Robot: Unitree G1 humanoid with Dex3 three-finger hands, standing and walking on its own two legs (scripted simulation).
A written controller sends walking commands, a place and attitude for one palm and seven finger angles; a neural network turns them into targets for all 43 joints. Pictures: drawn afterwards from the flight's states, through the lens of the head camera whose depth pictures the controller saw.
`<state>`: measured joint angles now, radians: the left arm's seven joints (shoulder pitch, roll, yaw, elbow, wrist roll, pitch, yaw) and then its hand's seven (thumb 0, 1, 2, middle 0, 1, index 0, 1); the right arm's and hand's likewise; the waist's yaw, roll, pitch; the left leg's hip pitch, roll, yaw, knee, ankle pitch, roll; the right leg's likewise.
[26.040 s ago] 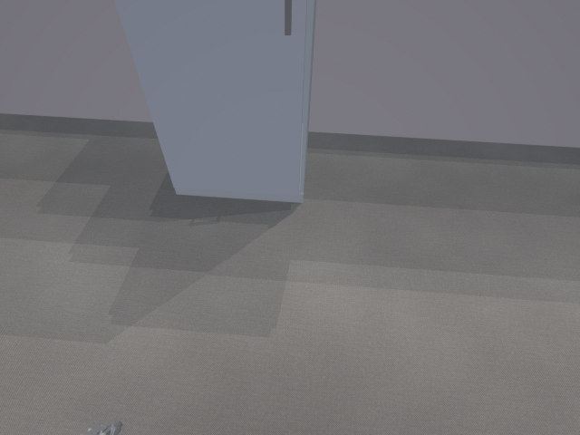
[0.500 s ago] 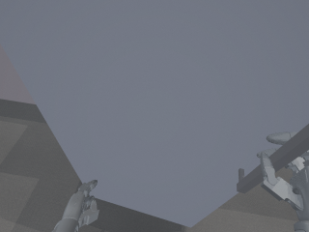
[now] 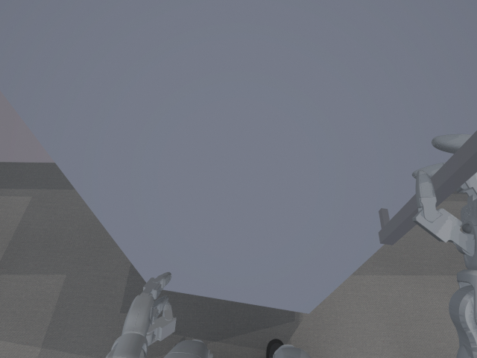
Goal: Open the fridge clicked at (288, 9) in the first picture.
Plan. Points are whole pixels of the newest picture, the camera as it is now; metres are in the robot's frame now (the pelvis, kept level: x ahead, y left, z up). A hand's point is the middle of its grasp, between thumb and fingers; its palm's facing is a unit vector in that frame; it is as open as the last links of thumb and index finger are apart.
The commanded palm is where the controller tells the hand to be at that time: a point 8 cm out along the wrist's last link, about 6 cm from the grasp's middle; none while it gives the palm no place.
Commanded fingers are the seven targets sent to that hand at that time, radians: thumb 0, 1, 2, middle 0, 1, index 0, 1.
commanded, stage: walk backward, drawing the door open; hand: right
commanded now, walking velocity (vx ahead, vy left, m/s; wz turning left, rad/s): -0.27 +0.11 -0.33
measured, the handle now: (446, 162) +0.31 -0.20 +0.23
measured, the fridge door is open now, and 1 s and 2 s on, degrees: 9 41 73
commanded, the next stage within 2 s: stop walking and hold the door back in 1.74 s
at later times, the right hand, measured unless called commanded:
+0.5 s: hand (425, 326) +0.15 -0.14 +0.20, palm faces +0.45 +0.86 -0.25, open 6.7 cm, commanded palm +0.10 -0.17 +0.20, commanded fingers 0.00 -0.90 -0.90 0.45 1.40 0.45 1.40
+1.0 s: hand out of the picture +0.00 -0.04 +0.20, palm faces +0.70 +0.66 -0.27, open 7.0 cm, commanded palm -0.06 -0.06 +0.20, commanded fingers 0.00 -0.90 -0.90 0.45 1.40 0.45 1.40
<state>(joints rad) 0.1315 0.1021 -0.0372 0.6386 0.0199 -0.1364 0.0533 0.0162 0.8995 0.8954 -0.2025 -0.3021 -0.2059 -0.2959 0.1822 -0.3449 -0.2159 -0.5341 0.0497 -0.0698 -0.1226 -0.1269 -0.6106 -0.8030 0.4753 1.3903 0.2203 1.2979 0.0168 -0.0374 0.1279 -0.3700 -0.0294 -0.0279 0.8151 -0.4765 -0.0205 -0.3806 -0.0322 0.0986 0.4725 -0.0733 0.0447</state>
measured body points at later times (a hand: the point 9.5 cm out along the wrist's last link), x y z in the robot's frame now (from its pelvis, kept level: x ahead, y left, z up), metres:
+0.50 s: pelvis -0.09 +0.11 +0.01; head -0.05 +0.09 +0.46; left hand +0.11 +0.28 -0.09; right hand +0.12 -0.18 +0.21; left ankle -0.01 +0.22 -0.67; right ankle -0.08 -0.05 -0.73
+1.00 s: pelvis -0.13 +0.26 +0.01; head -0.09 +0.22 +0.45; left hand +0.15 +0.34 -0.09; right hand -0.04 -0.07 +0.21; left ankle -0.04 +0.33 -0.66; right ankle -0.19 +0.14 -0.73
